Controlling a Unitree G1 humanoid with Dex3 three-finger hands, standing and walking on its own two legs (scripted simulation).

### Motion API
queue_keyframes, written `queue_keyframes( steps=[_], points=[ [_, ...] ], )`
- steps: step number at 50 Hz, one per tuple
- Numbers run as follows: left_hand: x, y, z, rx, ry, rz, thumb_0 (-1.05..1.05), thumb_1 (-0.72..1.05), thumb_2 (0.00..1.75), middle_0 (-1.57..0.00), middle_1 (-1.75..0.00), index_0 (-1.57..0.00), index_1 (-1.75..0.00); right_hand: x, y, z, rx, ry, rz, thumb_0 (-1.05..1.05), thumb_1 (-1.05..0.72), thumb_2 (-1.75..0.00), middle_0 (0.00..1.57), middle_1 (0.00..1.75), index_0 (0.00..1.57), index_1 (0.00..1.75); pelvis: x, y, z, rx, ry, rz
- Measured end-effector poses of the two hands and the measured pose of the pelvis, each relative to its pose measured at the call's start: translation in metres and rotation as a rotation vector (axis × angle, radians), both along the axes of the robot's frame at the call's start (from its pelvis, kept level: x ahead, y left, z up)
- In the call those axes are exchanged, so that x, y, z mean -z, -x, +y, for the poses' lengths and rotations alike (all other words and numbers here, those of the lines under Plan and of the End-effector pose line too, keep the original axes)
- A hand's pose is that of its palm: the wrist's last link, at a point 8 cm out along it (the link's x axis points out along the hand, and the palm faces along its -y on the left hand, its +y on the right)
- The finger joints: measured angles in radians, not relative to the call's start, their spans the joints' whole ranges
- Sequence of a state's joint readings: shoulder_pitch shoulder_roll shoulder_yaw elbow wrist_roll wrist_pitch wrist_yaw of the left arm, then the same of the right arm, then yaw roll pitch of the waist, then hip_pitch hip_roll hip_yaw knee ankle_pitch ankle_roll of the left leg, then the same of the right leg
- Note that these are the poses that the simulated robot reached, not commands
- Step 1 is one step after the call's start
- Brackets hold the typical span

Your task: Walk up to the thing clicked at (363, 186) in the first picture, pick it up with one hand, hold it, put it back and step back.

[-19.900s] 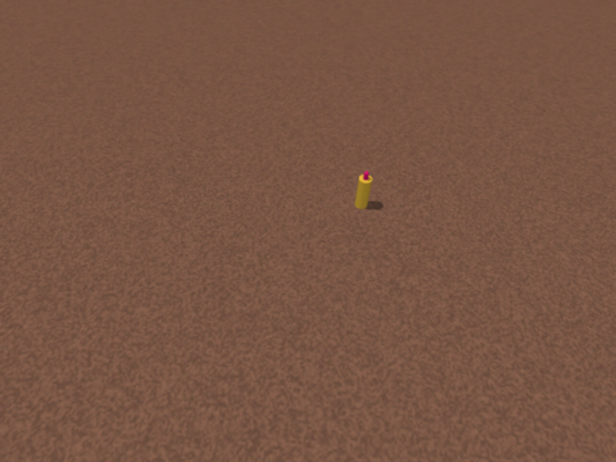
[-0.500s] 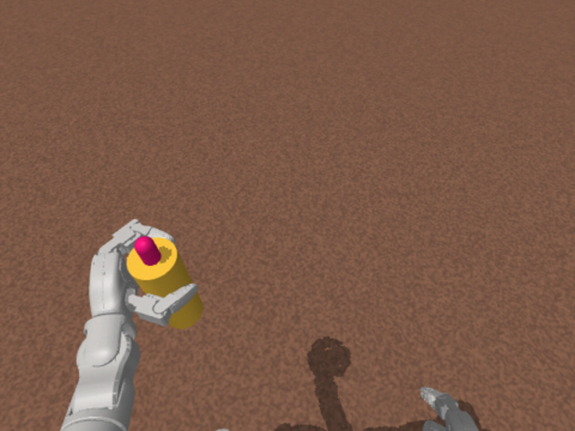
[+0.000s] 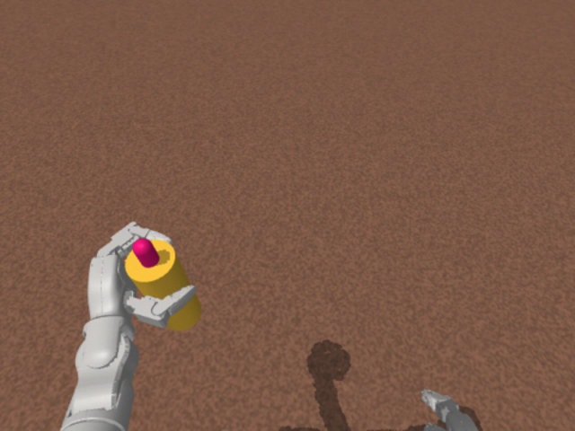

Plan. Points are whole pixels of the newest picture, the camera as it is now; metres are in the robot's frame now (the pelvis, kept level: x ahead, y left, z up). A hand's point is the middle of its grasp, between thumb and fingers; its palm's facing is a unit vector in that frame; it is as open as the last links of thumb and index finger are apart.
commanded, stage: hold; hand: left
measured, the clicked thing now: (164, 283) +0.32 +0.16 +0.03
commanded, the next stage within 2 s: crouch in 0.06 s
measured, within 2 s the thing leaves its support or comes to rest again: neither
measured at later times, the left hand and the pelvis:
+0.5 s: hand (165, 291) +0.33 +0.18 -0.01, palm faces +0.20 -0.98 +0.01, open 9.4 cm; pelvis -0.02 +0.00 -0.02, yaw +0 degrees
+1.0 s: hand (177, 331) +0.36 +0.21 -0.26, palm faces +0.28 -0.96 -0.02, open 9.4 cm; pelvis -0.05 +0.00 -0.23, yaw -3 degrees
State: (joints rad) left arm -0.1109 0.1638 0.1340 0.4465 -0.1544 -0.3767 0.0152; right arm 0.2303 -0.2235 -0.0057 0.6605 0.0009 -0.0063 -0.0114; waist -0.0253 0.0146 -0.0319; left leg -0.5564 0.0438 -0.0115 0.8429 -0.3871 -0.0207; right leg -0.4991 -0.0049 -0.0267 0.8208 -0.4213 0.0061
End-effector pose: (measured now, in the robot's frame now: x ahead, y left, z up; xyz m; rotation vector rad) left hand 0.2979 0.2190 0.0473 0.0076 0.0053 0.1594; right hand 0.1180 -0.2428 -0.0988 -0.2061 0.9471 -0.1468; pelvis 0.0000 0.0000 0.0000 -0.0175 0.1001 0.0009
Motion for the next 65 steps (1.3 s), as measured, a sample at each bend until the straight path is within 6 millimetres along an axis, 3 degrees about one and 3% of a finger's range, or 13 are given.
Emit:
queue_keyframes(
  steps=[14, 20, 26, 32, 40, 50, 58, 65],
  points=[
    [0.000, 0.000, -0.001, 0.000, 0.008, -0.003, -0.02, -0.47, 1.09, -0.85, -1.18, -0.86, -1.20, -0.002, 0.001, 0.002, 0.004, 0.000, -0.019, 0.01, -0.91, -0.91, 0.20, 0.30, 0.21, 0.30, 0.000, 0.004, 0.001, 0.002, -0.001, -0.002],
    [0.024, 0.002, 0.001, -0.022, 0.020, 0.030, -0.02, -0.47, 1.09, -0.86, -1.17, -0.86, -1.19, 0.004, 0.003, 0.001, -0.010, 0.009, -0.003, 0.00, -0.91, -0.91, 0.20, 0.30, 0.21, 0.30, 0.006, 0.009, 0.001, 0.000, 0.000, 0.031],
    [0.067, -0.002, 0.006, -0.048, 0.026, 0.049, -0.02, -0.47, 1.09, -0.85, -1.17, -0.86, -1.19, 0.025, 0.011, -0.006, -0.029, 0.032, 0.038, 0.00, -0.91, -0.91, 0.20, 0.30, 0.21, 0.30, 0.027, 0.016, 0.001, 0.001, 0.003, 0.113],
    [0.120, -0.013, 0.013, -0.059, 0.012, 0.013, -0.02, -0.46, 1.09, -0.85, -1.18, -0.85, -1.19, 0.069, 0.024, -0.015, -0.041, 0.058, 0.099, 0.00, -0.91, -0.91, 0.20, 0.30, 0.21, 0.30, 0.069, 0.024, 0.000, 0.008, 0.013, 0.234],
    [0.207, -0.031, 0.021, -0.072, -0.007, -0.009, -0.02, -0.46, 1.09, -0.85, -1.18, -0.85, -1.20, 0.153, 0.036, -0.018, -0.058, 0.059, 0.184, 0.00, -0.90, -0.90, 0.20, 0.30, 0.20, 0.30, 0.145, 0.032, 0.001, 0.025, 0.021, 0.382],
    [0.302, -0.031, 0.042, -0.121, -0.018, -0.004, -0.02, -0.45, 1.08, -0.84, -1.19, -0.84, -1.20, 0.249, 0.050, -0.012, -0.103, 0.032, 0.263, 0.00, -0.92, -0.91, 0.20, 0.30, 0.21, 0.30, 0.227, 0.052, -0.001, 0.044, 0.021, 0.470],
    [0.374, -0.035, 0.049, -0.114, -0.009, 0.011, -0.02, -0.46, 1.09, -0.85, -1.17, -0.85, -1.19, 0.307, 0.072, -0.019, -0.122, 0.071, 0.304, 0.00, -0.92, -0.91, 0.20, 0.30, 0.21, 0.30, 0.290, 0.072, -0.002, 0.059, 0.027, 0.477],
    [0.419, -0.043, 0.055, -0.106, -0.012, 0.004, -0.02, -0.46, 1.09, -0.86, -1.16, -0.86, -1.18, 0.345, 0.101, -0.024, -0.095, 0.106, 0.355, 0.00, -0.92, -0.91, 0.20, 0.30, 0.21, 0.30, 0.333, 0.082, 0.002, 0.071, 0.038, 0.456]
  ],
)
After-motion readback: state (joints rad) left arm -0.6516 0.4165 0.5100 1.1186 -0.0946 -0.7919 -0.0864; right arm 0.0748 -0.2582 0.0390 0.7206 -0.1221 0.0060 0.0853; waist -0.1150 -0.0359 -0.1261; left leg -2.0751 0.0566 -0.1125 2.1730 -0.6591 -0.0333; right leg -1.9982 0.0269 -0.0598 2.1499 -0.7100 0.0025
